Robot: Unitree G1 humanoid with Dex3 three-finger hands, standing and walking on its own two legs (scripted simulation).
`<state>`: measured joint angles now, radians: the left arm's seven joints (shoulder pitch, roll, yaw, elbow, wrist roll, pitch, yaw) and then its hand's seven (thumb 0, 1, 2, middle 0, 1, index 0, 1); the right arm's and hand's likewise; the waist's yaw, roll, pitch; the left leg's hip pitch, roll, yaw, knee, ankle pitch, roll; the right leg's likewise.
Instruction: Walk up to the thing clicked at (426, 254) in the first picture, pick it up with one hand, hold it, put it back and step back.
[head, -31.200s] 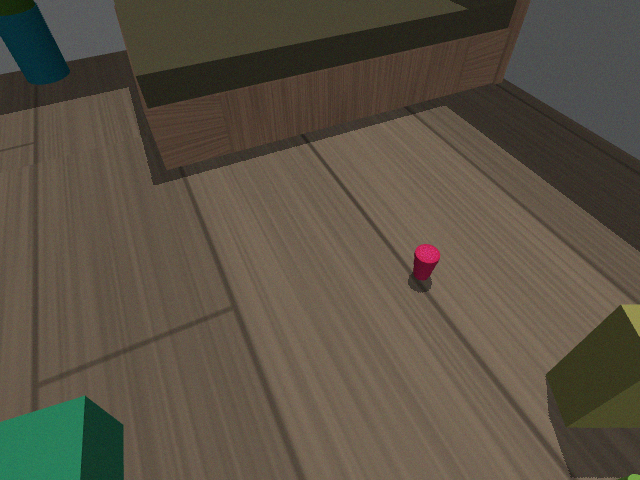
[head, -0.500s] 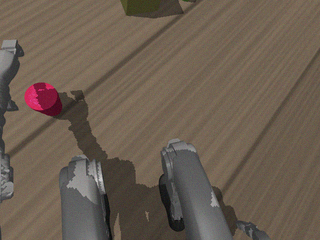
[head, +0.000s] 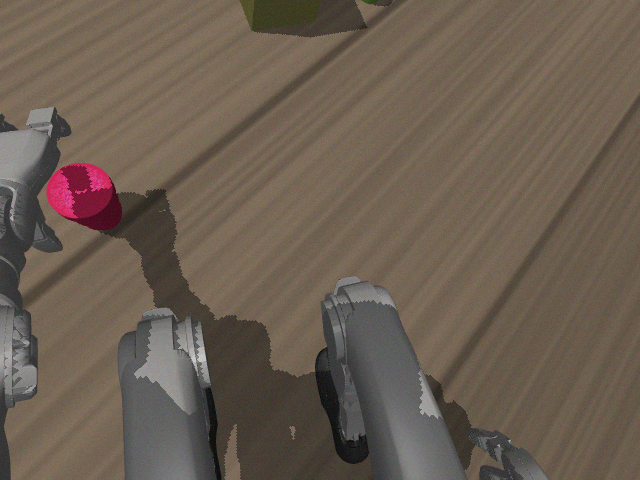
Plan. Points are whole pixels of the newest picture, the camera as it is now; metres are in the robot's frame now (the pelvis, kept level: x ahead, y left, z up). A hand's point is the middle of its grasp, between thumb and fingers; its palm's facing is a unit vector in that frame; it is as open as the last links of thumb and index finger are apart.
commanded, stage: approach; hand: left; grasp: from above
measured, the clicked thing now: (93, 203) +0.53 +0.27 -0.32
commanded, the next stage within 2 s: rest palm in 0.10 s
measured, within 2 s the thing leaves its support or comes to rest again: neither
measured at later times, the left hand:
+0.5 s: hand (82, 195) +0.53 +0.27 -0.27, palm faces -0.28 -0.21 -0.94, open 14.2 cm
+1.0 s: hand (88, 207) +0.51 +0.27 -0.27, palm faces -0.35 -0.18 -0.92, open 13.9 cm
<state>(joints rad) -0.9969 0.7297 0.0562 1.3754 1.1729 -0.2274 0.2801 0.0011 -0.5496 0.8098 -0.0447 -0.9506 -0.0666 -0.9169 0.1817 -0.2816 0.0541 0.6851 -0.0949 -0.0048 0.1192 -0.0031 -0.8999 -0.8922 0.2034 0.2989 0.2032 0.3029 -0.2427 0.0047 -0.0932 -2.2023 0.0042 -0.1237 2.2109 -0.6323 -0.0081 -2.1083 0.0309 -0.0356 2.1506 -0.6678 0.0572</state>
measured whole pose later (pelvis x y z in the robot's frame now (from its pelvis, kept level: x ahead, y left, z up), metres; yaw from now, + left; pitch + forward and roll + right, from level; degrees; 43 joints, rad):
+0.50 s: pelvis +0.01 +0.00 -0.07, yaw -6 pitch +33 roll -12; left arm -1.04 0.92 0.22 1.54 1.22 -0.28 0.56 0.00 -0.47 0.89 -0.07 -0.93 -0.09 -0.92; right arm 0.18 -0.27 0.15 0.73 -0.24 -0.13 0.21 0.00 -0.89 -0.89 0.20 0.30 0.20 0.30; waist -0.34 -0.06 0.07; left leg -2.37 0.00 -0.23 2.48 -0.69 -0.03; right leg -2.25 0.07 -0.11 2.35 -0.70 0.07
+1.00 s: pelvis +0.01 +0.00 -0.07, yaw -6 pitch +30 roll -12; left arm -1.06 0.94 0.17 1.64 1.25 -0.28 0.56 0.00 -0.43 0.88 -0.12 -0.93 -0.12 -0.92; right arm 0.14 -0.32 0.17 0.72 -0.23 -0.15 0.22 0.00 -0.90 -0.90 0.20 0.30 0.20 0.30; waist -0.35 -0.08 0.09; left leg -2.35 0.01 -0.25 2.49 -0.69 -0.04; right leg -2.24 0.08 -0.13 2.35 -0.67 0.07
